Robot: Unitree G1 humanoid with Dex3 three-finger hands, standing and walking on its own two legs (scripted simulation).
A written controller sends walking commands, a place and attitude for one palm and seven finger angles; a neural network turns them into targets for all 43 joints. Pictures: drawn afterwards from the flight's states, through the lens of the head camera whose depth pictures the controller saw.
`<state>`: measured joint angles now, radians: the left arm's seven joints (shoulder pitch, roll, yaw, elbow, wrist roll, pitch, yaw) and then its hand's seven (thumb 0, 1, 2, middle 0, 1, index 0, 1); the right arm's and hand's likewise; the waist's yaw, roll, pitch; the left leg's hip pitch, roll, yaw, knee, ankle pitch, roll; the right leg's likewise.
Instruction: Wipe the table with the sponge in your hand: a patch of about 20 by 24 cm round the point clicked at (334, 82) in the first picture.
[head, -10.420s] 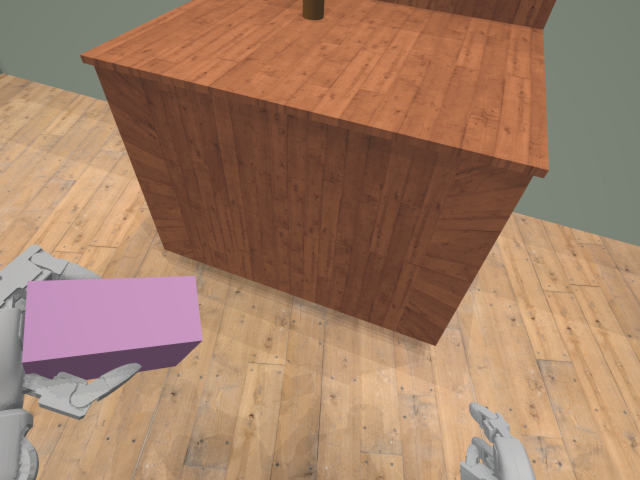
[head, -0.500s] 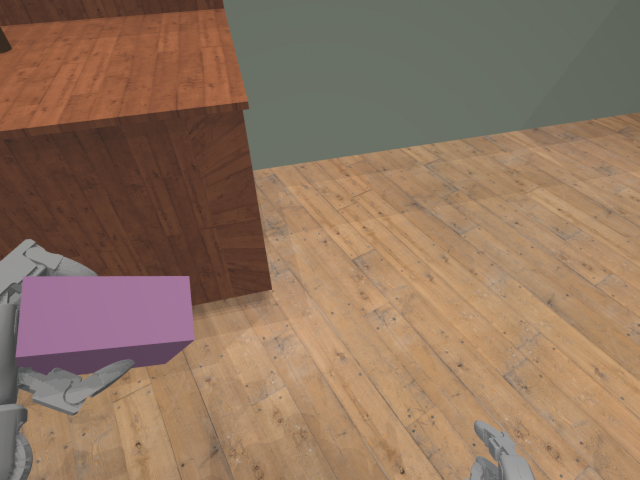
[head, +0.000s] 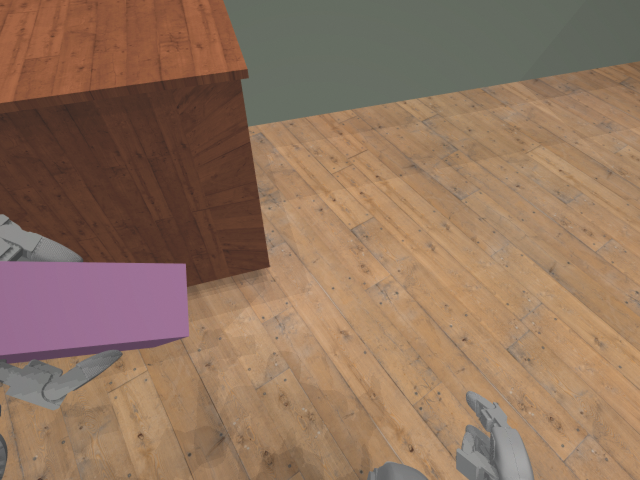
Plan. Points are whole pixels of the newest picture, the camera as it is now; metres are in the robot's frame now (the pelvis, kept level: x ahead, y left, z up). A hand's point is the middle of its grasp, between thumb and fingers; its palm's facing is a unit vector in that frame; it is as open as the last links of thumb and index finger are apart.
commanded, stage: take the last steps up to it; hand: left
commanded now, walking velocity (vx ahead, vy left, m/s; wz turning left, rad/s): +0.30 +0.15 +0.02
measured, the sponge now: (120, 311) +0.24 +0.20 +0.15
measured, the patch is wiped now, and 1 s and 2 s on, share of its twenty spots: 0.00 0.00 0.00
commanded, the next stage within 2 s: come to a stop and stand still in 1.66 s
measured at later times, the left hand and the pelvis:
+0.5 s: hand (38, 220) +0.31 +0.29 +0.18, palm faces +0.36 -0.80 -0.48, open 10.8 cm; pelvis +0.11 +0.07 +0.00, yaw +1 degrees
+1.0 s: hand (20, 163) +0.39 +0.36 +0.17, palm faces +0.44 -0.74 -0.50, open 10.8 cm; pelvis +0.19 +0.10 +0.00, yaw +1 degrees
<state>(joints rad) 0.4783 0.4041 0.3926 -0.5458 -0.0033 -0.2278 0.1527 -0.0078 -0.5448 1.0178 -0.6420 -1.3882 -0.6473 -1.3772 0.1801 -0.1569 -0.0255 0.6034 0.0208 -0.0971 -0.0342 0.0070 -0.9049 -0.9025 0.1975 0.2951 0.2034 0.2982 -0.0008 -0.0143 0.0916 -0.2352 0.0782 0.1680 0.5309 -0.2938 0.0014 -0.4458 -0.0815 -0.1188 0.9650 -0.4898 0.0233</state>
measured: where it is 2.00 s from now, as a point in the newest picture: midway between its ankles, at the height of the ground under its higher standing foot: (237, 427)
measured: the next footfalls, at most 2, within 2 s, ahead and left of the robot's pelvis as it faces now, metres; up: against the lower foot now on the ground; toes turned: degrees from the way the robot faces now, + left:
right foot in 0.10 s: +0.11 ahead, -0.08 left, +0.00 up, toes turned -11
left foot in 0.52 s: +0.22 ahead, +0.22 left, +0.00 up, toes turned +9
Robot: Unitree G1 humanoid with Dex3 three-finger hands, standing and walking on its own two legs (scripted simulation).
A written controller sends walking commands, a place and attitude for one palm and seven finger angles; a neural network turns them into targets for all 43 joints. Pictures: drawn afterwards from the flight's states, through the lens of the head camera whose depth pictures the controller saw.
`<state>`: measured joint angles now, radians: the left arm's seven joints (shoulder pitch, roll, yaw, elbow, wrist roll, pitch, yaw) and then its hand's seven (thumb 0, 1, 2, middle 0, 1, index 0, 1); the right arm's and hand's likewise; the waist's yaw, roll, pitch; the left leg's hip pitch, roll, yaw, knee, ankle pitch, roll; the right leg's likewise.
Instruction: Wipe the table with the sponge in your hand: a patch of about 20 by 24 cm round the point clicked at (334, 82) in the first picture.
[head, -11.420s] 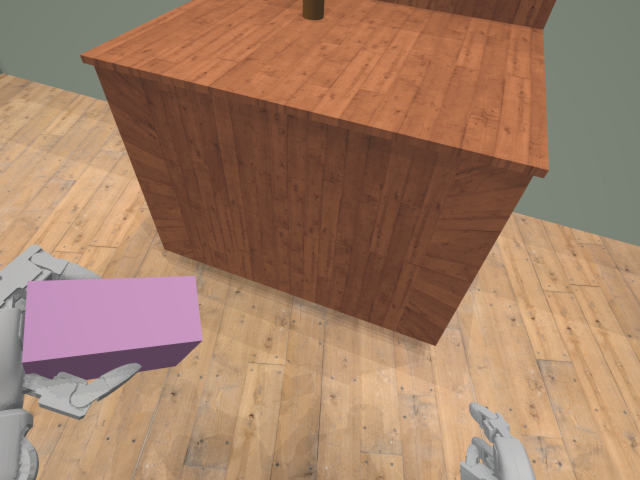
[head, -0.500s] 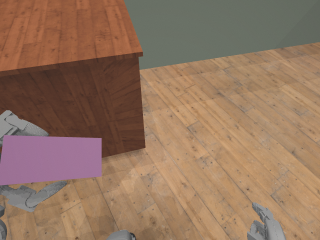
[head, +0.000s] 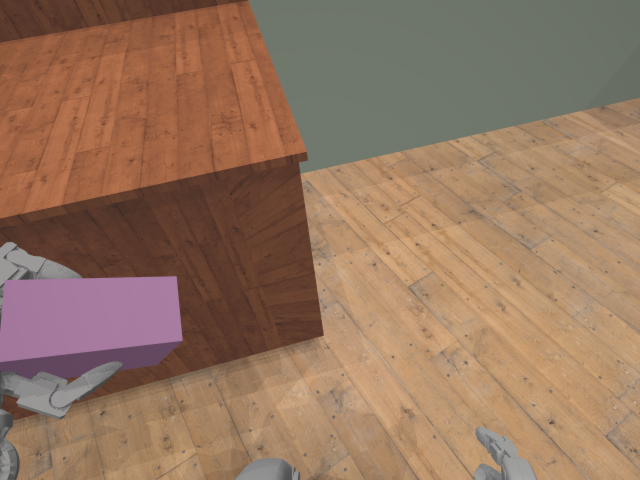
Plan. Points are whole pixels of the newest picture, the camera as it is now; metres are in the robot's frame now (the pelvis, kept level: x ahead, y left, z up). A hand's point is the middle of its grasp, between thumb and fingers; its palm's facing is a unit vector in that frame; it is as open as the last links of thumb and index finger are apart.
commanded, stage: take the last steps up to it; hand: left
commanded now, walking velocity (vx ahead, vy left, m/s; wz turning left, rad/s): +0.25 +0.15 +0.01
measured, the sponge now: (120, 327) +0.23 +0.21 +0.14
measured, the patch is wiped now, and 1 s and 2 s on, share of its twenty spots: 0.00 0.00 0.00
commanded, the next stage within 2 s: come to a stop and stand still in 0.66 s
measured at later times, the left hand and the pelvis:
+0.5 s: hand (44, 248) +0.30 +0.32 +0.17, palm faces +0.36 -0.81 -0.46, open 10.8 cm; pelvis +0.08 +0.08 +0.00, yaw -2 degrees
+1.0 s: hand (17, 228) +0.34 +0.38 +0.16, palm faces +0.33 -0.83 -0.44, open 10.8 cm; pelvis +0.12 +0.14 -0.01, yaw -1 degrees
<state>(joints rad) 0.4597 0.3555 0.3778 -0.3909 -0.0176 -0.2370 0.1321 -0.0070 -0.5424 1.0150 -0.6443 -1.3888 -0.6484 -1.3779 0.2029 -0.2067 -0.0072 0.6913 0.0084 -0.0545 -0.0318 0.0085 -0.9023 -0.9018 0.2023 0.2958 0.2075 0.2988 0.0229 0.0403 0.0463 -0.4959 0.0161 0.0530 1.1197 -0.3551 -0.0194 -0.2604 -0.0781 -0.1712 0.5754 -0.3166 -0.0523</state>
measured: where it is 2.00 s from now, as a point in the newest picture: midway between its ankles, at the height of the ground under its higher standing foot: outside the picture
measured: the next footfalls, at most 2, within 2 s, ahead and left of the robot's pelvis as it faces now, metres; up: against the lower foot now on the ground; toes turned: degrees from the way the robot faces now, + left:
left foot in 0.28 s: +0.14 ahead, +0.19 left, +0.00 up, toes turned +7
right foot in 0.58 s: +0.15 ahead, -0.01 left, +0.00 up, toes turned -10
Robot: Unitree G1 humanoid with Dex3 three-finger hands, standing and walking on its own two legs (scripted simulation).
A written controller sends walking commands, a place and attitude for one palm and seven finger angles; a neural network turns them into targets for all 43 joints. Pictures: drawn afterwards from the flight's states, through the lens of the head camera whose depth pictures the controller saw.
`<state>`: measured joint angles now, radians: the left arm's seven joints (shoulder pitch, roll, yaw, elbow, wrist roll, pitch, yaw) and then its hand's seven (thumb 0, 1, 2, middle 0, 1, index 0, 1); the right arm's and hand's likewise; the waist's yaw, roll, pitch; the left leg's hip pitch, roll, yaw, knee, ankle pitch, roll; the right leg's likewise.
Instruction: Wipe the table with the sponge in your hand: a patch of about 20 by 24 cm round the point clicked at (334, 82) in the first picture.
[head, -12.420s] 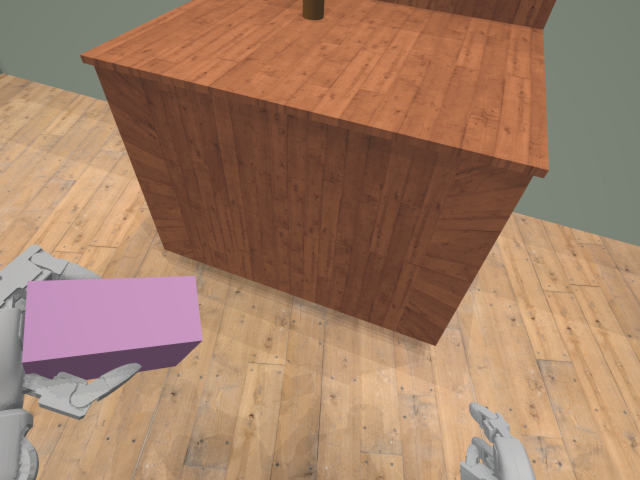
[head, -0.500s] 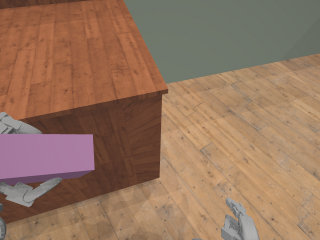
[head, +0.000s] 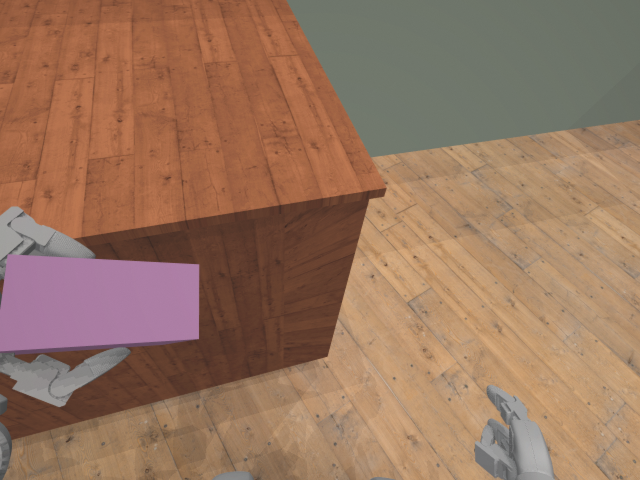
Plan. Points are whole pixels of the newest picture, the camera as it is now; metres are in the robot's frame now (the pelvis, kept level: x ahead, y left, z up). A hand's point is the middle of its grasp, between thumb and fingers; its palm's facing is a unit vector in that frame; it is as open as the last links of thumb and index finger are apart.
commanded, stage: come to a stop and stand still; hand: left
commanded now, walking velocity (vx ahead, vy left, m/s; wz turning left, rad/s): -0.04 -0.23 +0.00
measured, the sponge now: (130, 309) +0.24 +0.20 +0.14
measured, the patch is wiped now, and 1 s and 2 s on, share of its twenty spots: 0.00 0.00 0.00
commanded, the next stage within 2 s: look again from close up in 1.28 s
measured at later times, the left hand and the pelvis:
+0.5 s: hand (76, 388) +0.16 +0.20 +0.16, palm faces +0.34 -0.84 -0.41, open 10.7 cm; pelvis -0.05 -0.03 +0.01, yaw -1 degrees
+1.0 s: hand (54, 470) +0.11 +0.20 +0.16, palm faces +0.37 -0.84 -0.40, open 10.7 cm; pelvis -0.10 -0.04 +0.01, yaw -1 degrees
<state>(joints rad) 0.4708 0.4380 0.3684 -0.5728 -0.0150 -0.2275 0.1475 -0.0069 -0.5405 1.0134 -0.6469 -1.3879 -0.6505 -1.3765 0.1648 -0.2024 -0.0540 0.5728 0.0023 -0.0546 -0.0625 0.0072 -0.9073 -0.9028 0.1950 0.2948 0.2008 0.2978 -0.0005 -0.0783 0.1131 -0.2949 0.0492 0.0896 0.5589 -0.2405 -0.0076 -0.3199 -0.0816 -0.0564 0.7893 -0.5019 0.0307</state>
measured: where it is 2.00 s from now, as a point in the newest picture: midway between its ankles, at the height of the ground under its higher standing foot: outside the picture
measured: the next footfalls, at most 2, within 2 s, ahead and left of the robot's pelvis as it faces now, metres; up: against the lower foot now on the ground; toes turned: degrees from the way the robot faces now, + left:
right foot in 0.28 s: +0.01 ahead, -0.10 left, +0.00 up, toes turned -3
left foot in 0.60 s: -0.04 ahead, +0.08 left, +0.00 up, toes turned +0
